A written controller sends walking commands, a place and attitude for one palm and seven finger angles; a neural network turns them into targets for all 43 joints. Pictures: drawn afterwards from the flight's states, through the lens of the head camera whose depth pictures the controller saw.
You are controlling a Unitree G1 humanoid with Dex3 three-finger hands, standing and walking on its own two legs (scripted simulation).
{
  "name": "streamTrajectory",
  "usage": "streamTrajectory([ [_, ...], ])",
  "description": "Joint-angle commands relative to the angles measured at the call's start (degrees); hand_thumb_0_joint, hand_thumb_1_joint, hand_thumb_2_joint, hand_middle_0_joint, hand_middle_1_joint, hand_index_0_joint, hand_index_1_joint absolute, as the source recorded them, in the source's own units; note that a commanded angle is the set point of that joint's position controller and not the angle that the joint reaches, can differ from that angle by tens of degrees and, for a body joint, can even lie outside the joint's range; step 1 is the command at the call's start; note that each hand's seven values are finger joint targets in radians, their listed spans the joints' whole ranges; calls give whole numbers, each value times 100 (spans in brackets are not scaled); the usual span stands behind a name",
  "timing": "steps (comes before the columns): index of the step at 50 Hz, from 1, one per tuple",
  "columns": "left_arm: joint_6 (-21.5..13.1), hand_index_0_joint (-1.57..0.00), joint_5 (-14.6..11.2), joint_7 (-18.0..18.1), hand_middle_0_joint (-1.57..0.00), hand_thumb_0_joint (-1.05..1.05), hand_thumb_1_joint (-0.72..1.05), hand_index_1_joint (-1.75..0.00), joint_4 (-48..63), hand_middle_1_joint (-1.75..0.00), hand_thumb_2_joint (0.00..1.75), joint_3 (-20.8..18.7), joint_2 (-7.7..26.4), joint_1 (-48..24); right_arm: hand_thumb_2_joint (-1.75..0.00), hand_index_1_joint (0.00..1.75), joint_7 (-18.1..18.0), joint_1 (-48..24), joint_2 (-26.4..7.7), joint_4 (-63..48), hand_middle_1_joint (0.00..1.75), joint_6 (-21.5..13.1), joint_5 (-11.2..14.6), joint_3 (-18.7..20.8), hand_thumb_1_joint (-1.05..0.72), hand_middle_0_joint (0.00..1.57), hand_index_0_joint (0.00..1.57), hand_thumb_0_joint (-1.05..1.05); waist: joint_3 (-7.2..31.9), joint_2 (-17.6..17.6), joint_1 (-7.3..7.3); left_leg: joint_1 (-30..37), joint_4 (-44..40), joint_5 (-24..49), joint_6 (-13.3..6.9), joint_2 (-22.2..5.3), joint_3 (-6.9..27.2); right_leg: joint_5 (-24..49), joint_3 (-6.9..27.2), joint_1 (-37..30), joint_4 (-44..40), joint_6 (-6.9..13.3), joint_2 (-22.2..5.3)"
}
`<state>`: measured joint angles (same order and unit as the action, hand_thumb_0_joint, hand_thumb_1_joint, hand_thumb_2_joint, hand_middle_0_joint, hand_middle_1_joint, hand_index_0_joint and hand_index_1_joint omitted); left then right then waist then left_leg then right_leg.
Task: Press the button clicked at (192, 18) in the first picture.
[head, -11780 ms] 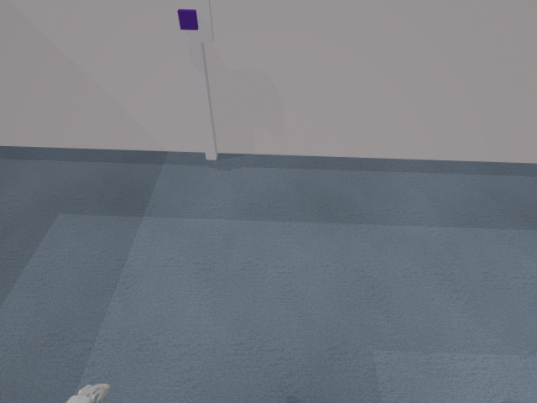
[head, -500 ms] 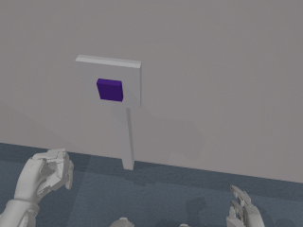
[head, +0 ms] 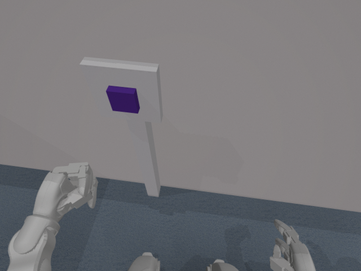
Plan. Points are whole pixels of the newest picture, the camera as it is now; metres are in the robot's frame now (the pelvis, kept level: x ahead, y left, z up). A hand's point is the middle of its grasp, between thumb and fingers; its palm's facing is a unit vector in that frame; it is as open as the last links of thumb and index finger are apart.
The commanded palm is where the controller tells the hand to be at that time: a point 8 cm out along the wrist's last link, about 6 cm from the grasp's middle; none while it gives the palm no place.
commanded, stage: aim a knuckle at the button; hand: left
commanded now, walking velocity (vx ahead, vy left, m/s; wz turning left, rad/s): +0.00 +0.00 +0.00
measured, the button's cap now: (124, 99) +0.51 +0.17 +0.07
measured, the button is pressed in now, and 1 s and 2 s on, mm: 0 0 0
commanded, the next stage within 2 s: press the button with the knuckle in 1.66 s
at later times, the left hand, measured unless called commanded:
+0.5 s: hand (111, 164) +0.33 +0.17 +0.05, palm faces -0.14 -0.99 -0.03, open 3.1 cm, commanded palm +0.32 +0.22 +0.05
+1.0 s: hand (135, 141) +0.40 +0.13 +0.04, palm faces -0.14 -0.99 -0.03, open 3.1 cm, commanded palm +0.38 +0.19 +0.04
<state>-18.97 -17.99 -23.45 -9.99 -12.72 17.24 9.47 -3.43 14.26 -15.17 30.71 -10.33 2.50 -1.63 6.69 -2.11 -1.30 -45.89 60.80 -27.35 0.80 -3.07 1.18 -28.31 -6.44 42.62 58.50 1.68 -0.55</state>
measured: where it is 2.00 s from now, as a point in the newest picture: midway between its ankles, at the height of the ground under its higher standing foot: outside the picture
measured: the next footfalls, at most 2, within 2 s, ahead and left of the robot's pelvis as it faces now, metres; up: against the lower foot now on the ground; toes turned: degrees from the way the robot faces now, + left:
none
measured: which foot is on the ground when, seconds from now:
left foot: down 0.00-1.00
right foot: down 0.00-1.00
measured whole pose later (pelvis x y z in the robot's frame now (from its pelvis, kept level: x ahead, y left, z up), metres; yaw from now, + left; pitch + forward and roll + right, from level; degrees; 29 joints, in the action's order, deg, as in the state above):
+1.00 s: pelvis +0.00 +0.01 -0.01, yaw -2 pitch +17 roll -1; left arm -22.2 -8.4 -9.2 -38.1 -7.6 13.2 -24.4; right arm -0.2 16.5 -14.4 34.4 -1.9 0.9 -0.1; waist 7.3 -1.2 -4.5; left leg -53.1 63.2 -27.7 -0.5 -2.5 -1.5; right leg -28.3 -3.6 51.2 62.0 0.5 -1.2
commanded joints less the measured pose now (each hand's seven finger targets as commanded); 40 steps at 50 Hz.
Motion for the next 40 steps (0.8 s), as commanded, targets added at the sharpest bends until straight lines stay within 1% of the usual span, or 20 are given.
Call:
streamTrajectory([
  [1, -381, -130, -176, 44, -130, 0, 90, -150, 1141, -150, 90, -615, 1065, -927, -90, 30, -51, -125, -725, -833, 30, -305, -25, 317, -90, 20, 20, 0, 1496, -65, 13, 765, -764, 1428, -248, 305, -46, 1325, 757, -1085, -1098, -126, 53],
  [4, -327, -130, -143, 215, -130, 0, 90, -150, 995, -150, 90, -606, 930, -783, -90, 30, 3, -105, -696, -849, 30, -239, -15, 349, -90, 20, 20, 0, 1479, -41, 52, 875, -894, 1549, -220, 309, -73, 1633, 608, -1073, -1048, -140, 59],
  [5, -304, -130, -97, 266, -130, 0, 90, -150, 920, -150, 90, -537, 872, -880, -90, 30, 15, -101, -706, -831, 30, -216, -16, 348, -90, 20, 20, 0, 1403, -73, 15, 847, -905, 1501, -216, 318, -89, 1592, 600, -1013, -1052, -143, 57],
  [6, -279, -130, -75, 303, -130, 0, 90, -150, 762, -150, 90, -499, 834, -883, -90, 30, 24, -74, -711, -819, 30, -186, -24, 355, -90, 20, 20, 0, 1279, 186, -17, 794, -899, 1510, -229, 294, -54, 1596, 571, -940, -1032, -143, 90],
  [8, -260, -130, -4, 376, -130, 0, 90, -150, 663, -150, 90, -376, 700, -991, -90, 30, 55, -38, -737, -830, 30, -134, -31, 381, -90, 20, 20, 0, 1183, 217, -59, 741, -923, 1388, -215, 307, -74, 1520, 549, -822, -1044, -159, 70],
  [9, -259, -130, 48, 404, -130, 0, 90, -150, 602, -150, 90, -295, 636, -1016, -90, 30, 71, -27, -737, -841, 30, -116, -28, 382, -90, 20, 20, 0, 1114, 60, -50, 769, -954, 1343, -206, 309, -79, 1463, 518, -733, -1037, -139, 74],
  [11, -290, -130, 91, 438, -130, 0, 90, -150, 611, -150, 90, -114, 524, -1274, -90, 30, 81, -14, -756, -852, 30, -82, -37, 388, -90, 20, 20, 0, 1100, 226, -130, 769, -922, 1333, -224, 294, -46, 1440, 481, -628, -978, -127, 102],
  [12, -334, -130, 128, 467, -130, 0, 90, -150, 609, -150, 90, -168, 594, -1502, -90, 30, 76, 16, -761, -813, 30, -64, -47, 409, -90, 20, 20, 0, 1214, 318, -156, 741, -878, 1305, -230, 294, -64, 1442, 530, -652, -984, -151, 83],
  [15, -517, -130, 203, 570, -130, 0, 90, -150, 747, -150, 90, -157, 634, -1929, -90, 30, 75, 21, -740, -762, 30, -52, -62, 413, -90, 20, 20, 0, 1457, -13, -122, 897, -885, 1361, -216, 286, -35, 1443, 481, -594, -867, -99, 80],
  [19, -678, -130, 305, 721, -130, 0, 90, -150, 808, -150, 90, -59, 592, -2327, -90, 30, 90, 33, -714, -668, 30, -18, -77, 415, -90, 20, 20, 0, 1744, -245, -130, 1149, -879, 1559, -194, 245, 26, 1515, 410, -457, -729, -56, 103],
  [20, -658, -130, 345, 757, -130, 0, 90, -150, 663, -150, 90, 101, 436, -2434, -90, 30, 98, 32, -710, -639, 30, -6, -76, 402, -90, 20, 20, 0, 1671, -189, -181, 1142, -884, 1516, -188, 240, 45, 1459, 379, -366, -722, -59, 106],
  [21, -651, -130, 371, 793, -130, 0, 90, -150, 594, -150, 90, 98, 493, -2632, -90, 30, 97, 57, -734, -594, 30, 13, -81, 409, -90, 20, 20, 0, 1670, -106, -228, 1109, -836, 1505, -202, 222, 71, 1430, 375, -293, -695, -57, 121],
  [24, -502, -130, 475, 889, -130, 0, 90, -150, 108, -150, 90, 122, 444, -2747, -90, 30, 120, 79, -755, -554, 30, 112, -82, 415, -90, 20, 20, 0, 1623, -54, -206, 1017, -872, 1367, -171, 227, 70, 1339, 357, -226, -693, -60, 108],
  [26, -386, -130, 531, 923, -130, 0, 90, -150, -146, -150, 90, 334, 251, -3023, -90, 30, 137, 118, -762, -555, 30, 178, -89, 401, -90, 20, 20, 0, 1576, 55, -274, 988, -856, 1387, -182, 226, 102, 1353, 332, -149, -671, -54, 121],
  [27, -359, -130, 571, 963, -130, 0, 90, -150, -199, -150, 90, 237, 361, -3160, -90, 30, 143, 129, -769, -548, 30, 216, -87, 415, -90, 20, 20, 0, 1643, 1, -237, 1023, -846, 1430, -167, 215, 91, 1402, 339, -137, -650, -53, 112],
  [29, -324, -130, 580, 1041, -130, 0, 90, -150, -230, -150, 90, 252, 288, -3262, -90, 30, 168, 153, -758, -580, 30, 273, -96, 425, -90, 20, 20, 0, 1804, -14, -196, 1134, -851, 1580, -151, 219, 90, 1528, 324, -195, -636, -42, 102],
  [34, -513, -130, 659, 1235, -130, 0, 90, -150, -297, -150, 90, 302, 222, -3869, -90, 30, 213, 225, -717, -522, 30, 373, -132, 415, -90, 20, 20, 0, 2058, 28, -217, 1158, -749, 1809, -145, 218, 70, 1771, 356, -257, -541, -45, 111],
  [36, -591, -130, 726, 1322, -130, 0, 90, -150, -497, -150, 90, 181, 381, -3948, -90, 30, 226, 263, -740, -479, 30, 418, -147, 422, -90, 20, 20, 0, 2037, 180, -217, 1060, -703, 1813, -153, 207, 77, 1772, 360, -257, -490, -34, 132],
  [37, -600, -130, 746, 1342, -130, 0, 90, -150, -690, -150, 90, 287, 215, -4009, -90, 30, 240, 253, -702, -479, 30, 444, -146, 413, -90, 20, 20, 0, 1925, 161, -242, 981, -705, 1715, -155, 225, 40, 1740, 371, -210, -521, -47, 127],
  [40, -633, -130, 835, 1398, -130, 0, 90, -150, -1155, -150, 90, 272, 266, -4546, -90, 30, 254, 319, -722, -358, 30, 525, -150, 411, -90, 20, 20, 0, 1758, 148, -333, 787, -685, 1375, -160, 245, 37, 1494, 393, -58, -536, -46, 124],
])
